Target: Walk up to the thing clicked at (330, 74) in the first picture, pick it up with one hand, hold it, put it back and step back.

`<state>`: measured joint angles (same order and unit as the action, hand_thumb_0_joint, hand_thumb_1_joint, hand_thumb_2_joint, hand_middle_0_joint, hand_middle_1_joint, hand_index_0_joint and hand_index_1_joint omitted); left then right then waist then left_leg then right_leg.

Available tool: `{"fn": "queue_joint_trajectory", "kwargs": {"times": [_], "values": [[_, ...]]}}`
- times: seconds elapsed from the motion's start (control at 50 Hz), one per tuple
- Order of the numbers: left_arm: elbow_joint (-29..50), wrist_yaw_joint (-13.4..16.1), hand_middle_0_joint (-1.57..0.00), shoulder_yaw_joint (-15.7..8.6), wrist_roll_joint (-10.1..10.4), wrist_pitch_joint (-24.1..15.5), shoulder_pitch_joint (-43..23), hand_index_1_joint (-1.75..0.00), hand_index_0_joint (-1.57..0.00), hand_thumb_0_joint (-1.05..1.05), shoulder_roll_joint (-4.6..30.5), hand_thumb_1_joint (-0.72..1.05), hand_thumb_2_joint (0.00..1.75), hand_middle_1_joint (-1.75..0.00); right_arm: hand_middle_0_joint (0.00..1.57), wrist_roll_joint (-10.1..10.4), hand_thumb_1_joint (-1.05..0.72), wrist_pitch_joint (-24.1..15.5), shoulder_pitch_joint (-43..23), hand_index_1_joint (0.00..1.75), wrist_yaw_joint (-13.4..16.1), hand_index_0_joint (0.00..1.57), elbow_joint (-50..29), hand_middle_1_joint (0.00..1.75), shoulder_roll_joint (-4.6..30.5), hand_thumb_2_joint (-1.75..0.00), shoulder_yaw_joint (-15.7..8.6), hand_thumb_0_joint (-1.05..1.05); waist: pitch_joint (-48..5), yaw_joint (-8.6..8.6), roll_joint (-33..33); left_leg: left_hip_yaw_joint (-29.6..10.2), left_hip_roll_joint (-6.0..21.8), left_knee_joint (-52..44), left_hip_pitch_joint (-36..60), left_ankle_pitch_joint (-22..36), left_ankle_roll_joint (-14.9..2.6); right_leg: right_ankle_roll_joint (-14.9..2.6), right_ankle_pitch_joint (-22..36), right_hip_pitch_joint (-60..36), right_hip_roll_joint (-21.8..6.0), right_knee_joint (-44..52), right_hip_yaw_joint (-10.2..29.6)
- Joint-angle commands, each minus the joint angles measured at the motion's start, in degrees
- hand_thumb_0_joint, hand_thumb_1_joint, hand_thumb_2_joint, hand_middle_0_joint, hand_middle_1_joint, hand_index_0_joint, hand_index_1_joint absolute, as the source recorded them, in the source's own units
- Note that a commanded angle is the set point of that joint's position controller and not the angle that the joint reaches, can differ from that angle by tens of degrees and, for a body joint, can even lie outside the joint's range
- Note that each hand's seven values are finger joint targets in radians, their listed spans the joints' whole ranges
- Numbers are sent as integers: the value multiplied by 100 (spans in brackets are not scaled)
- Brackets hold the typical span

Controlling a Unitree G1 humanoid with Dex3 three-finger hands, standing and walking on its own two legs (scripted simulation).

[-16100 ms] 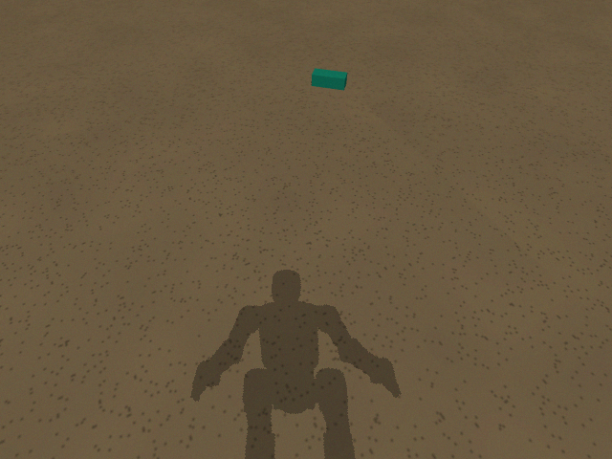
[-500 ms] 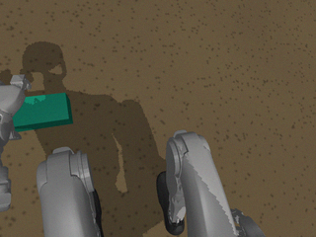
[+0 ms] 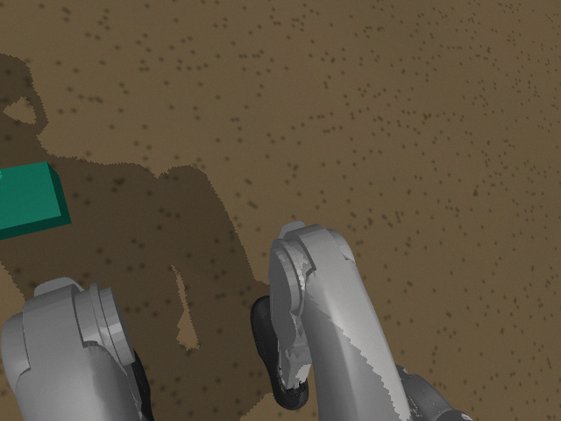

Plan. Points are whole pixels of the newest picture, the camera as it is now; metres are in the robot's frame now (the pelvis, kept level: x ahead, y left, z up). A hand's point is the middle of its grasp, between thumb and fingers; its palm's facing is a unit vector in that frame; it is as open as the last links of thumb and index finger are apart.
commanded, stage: rest palm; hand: left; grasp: from above
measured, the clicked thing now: out of the picture +0.43 +0.32 -0.26
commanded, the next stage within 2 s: close in 0.24 s
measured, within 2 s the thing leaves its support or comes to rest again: neither
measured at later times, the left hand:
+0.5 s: hand out of the picture +0.41 +0.31 -0.23, palm faces -0.46 -0.14 -0.88, open 13.6 cm
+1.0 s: hand out of the picture +0.42 +0.31 -0.23, palm faces -0.45 -0.13 -0.88, open 12.5 cm
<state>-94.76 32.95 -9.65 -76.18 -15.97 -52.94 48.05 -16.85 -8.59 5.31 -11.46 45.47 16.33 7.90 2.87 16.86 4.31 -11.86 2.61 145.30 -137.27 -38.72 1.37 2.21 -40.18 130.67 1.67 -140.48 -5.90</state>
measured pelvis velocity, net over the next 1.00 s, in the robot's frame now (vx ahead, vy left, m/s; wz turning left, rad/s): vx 0.00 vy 0.01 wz -0.06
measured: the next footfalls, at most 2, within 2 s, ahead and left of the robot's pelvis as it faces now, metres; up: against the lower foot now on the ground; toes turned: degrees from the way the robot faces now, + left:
none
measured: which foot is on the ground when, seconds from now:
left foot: down 0.00-1.00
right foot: down 0.00-1.00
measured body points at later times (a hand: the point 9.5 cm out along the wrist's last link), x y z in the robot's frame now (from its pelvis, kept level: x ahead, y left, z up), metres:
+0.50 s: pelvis +0.00 +0.00 -0.01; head +0.25 +0.10 +0.36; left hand +0.43 +0.31 -0.18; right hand +0.07 -0.26 -0.09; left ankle +0.07 +0.14 -0.26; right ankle +0.10 -0.12 -0.26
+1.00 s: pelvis +0.00 +0.01 +0.00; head +0.26 +0.11 +0.35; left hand +0.44 +0.31 -0.18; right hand +0.07 -0.25 -0.08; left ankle +0.07 +0.14 -0.26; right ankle +0.10 -0.12 -0.26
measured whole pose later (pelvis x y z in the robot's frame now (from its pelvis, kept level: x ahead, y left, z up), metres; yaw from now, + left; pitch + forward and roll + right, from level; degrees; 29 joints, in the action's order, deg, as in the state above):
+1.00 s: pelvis +0.00 +0.01 +0.00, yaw -3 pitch +27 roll -12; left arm -97.7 37.2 -8.1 -74.3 -15.6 -52.8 51.8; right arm -19.0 -12.8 2.8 -15.6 43.7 17.3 13.2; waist 5.7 18.3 6.2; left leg -15.1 2.9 148.0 -135.9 -41.0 1.0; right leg 3.3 -40.9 128.0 3.0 -140.2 -8.3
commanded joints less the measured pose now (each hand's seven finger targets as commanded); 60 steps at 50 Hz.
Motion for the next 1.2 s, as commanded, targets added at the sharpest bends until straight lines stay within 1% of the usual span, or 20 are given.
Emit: {"fn": "queue_joint_trajectory", "kwargs": {"times": [0.0, 0.02, 0.04, 0.12, 0.16, 0.22, 0.26, 0.4, 0.62, 0.66, 0.78, 0.82, 0.88, 0.9, 0.96, 1.04, 1.08, 1.12, 1.14, 1.18], "values": [[841, 241, -5, -244, 170, -86, -1256, -100, -6, 0, 1522, -51, 97, -100, 20, -23, -89, -62, 1010, 30, -41, 20, -75, 30, 1597, -90, -407, 0, -3958, -66, -2217, 700, -80, -1263, 2926, 979, -217, -335, 1485, -2094, 250, 1363, -543], [828, 241, -5, -156, 170, -105, -1161, -100, -6, 0, 1429, -51, 97, -100, 20, -3, -90, -77, 927, 30, -50, 20, -107, 30, 1613, -90, -428, 0, -3920, -99, -2254, 697, -69, -1273, 2976, 991, -204, -355, 1480, -2043, 264, 1324, -548], [844, 278, -5, -267, 151, -119, -1119, -100, -6, 0, 1587, -51, 97, -101, 20, -9, -89, -70, 958, 30, -66, 20, -67, 30, 1612, -90, -402, 0, -3920, -110, -2228, 692, -56, -1234, 2948, 1054, -210, -340, 1562, -2085, 272, 1324, -573], [664, 358, -5, -275, 97, -154, -1063, -98, -5, 0, 1531, -51, 97, -99, 20, -95, -89, -76, 1034, 30, -151, 20, -30, 30, 1589, -90, -303, 0, -3748, 41, -2166, 653, -49, -1158, 2921, 1168, -213, -310, 1730, -2066, 281, 1246, -631], [745, 438, -5, -402, 115, -176, -1018, -99, -5, 0, 1647, -51, 100, -99, 20, -97, -89, -75, 1027, 30, -154, 20, -22, 30, 1669, -90, -326, 0, -3739, -32, -2278, 621, -43, -1201, 2967, 1153, -196, -323, 1694, -2029, 285, 1239, -694], [525, 433, -6, -185, 43, -157, -1079, -99, -6, 0, 1489, -50, 100, -99, 20, -165, -89, -127, 1016, 30, -222, 20, -41, 30, 1670, -90, -284, 0, -3510, 151, -2164, 616, -32, -1101, 2856, 1072, -207, -298, 1653, -2009, 294, 1227, -664], [613, 491, -6, -315, 107, -163, -1077, -100, -6, 0, 1641, -50, 102, -100, 20, -148, -89, -153, 1017, 30, -215, 20, -17, 30, 1744, -90, -292, 0, -3630, 99, -2134, 605, -46, -1106, 2858, 1102, -226, -287, 1695, -2130, 291, 1291, -650], [448, 556, -15, -229, 89, -118, -1120, -101, -13, 0, 1638, -40, 107, -99, 20, -172, -89, -200, 882, 30, -244, 20, -22, 30, 1712, -89, -201, 0, -3591, 113, -2213, 552, -17, -1098, 2882, 1031, -209, -299, 1626, -2090, 320, 1266, -713], [269, 638, -17, 228, 115, -23, -1266, -94, -19, 0, 1300, -33, 91, -95, 20, -196, -89, -368, 589, 30, -296, 20, -109, 30, 1911, -90, -192, 0, -3112, 261, -2262, 483, -14, -1253, 2780, 639, -184, -335, 1216, -1802, 354, 1309, -817], [180, 658, -18, 43, 107, -4, -1253, -93, -20, 0, 1575, -32, 90, -94, 20, -163, -89, -382, 666, 30, -313, 20, -105, 30, 1862, -90, -92, 0, -3244, 239, -2168, 475, -12, -1201, 2825, 793, -195, -306, 1391, -1919, 354, 1294, -826], [79, 655, -22, 83, 193, 39, -1162, -93, -23, 0, 1489, -28, 92, -94, 20, -191, -89, -424, 622, 30, -349, 20, -137, 30, 1818, -90, -28, 0, -3245, 249, -2288, 443, 14, -1205, 2926, 938, -171, -315, 1532, -2006, 378, 1258, -862], [107, 599, -24, 229, 184, 63, -1251, -91, -25, 0, 1420, -27, 88, -92, 20, -194, -89, -449, 632, 30, -368, 20, -188, 30, 1936, -90, -52, 0, -3153, 321, -2423, 451, 10, -1185, 2954, 942, -172, -310, 1564, -1937, 360, 1223, -874], [269, 630, -27, -22, 234, 35, -1202, -89, -28, 0, 1693, -24, 88, -90, 20, -171, -89, -418, 691, 30, -367, 20, -173, 30, 1868, -90, 18, 0, -3346, 221, -2423, 416, 26, -1263, 2981, 956, -166, -319, 1539, -2095, 368, 1289, -897], [-11, 567, -27, 127, 181, 74, -1052, -90, -28, 0, 1516, -23, 88, -91, 20, -169, -89, -434, 643, 30, -386, 20, -250, 30, 1877, -90, 6, 0, -3126, 292, -2296, 446, 29, -1177, 2857, 920, -183, -304, 1558, -2019, 379, 1243, -853], [128, 548, -29, 150, 272, 35, -1096, -90, -30, 0, 1430, -19, 87, -92, 20, -160, -89, -408, 660, 30, -379, 20, -232, 30, 1878, -90, -16, 0, -3198, 275, -2210, 443, 24, -1193, 2807, 893, -200, -297, 1547, -2085, 405, 1322, -842], [115, 562, -30, 29, 301, -1, -1062, -90, -31, 0, 1582, -18, 88, -92, 20, -126, -89, -373, 717, 30, -362, 20, -240, 30, 1833, -90, 48, 0, -3246, 221, -2167, 420, 37, -1180, 2758, 921, -207, -291, 1560, -2161, 399, 1355, -824], [4, 514, -32, 189, 227, -4, -1176, -90, -33, 0, 1462, -16, 88, -91, 20, -143, -89, -393, 685, 30, -381, 20, -280, 30, 1832, -90, 91, 0, -2982, 352, -2093, 417, 29, -1147, 2684, 801, -216, -279, 1477, -1974, 398, 1314, -870], [314, 566, -35, -21, 267, -51, -1221, -90, -35, 0, 1729, -13, 89, -90, 20, -121, -89, -377, 707, 30, -347, 20, -266, 30, 1879, -90, 46, 0, -3255, 198, -2308, 404, 23, -1271, 2804, 747, -194, -319, 1338, -2094, 407, 1383, -848], [210, 559, -36, 32, 258, -33, -1125, -90, -37, 0, 1662, -12, 89, -90, 20, -94, -90, -390, 640, 30, -336, 20, -299, 30, 1849, -90, 43, 0, -3139, 189, -2272, 386, 21, -1287, 2777, 645, -181, -328, 1239, -1923, 389, 1321, -896], [222, 511, -36, 169, 190, -37, -1227, -88, -37, 0, 1512, -11, 87, -89, 20, -127, -89, -406, 677, 30, -364, 20, -296, 30, 1836, -90, 64, 0, -2985, 307, -2213, 370, 21, -1281, 2793, 645, -173, -308, 1262, -1852, 380, 1286, -960]]}}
